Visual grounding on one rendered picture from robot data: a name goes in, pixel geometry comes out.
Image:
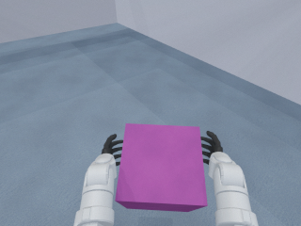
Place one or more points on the carton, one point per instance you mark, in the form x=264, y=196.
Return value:
x=161, y=168

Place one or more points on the robot right forearm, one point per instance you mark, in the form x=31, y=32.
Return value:
x=230, y=191

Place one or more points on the left robot hand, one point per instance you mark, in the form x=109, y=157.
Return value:
x=108, y=145

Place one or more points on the right robot hand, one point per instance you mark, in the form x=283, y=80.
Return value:
x=215, y=146

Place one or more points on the robot left forearm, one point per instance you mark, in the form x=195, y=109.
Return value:
x=96, y=208

